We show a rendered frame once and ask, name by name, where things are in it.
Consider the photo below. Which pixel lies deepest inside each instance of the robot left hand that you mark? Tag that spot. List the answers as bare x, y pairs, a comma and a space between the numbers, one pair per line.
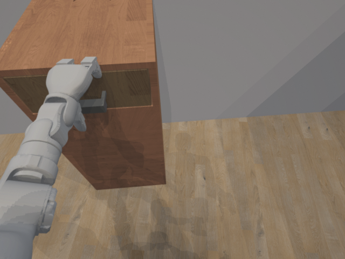
72, 79

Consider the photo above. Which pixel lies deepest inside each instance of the cabinet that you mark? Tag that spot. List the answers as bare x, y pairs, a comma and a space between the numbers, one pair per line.
122, 147

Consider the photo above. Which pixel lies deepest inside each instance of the robot left forearm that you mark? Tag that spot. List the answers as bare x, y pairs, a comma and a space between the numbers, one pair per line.
40, 150

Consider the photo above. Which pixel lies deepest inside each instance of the handle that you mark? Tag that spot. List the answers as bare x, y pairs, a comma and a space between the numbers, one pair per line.
94, 105

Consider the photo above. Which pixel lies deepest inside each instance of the robot left upper arm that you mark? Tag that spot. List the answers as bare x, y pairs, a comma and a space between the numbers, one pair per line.
26, 209

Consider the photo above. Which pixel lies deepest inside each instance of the drawer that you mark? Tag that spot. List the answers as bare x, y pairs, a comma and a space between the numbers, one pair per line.
124, 88

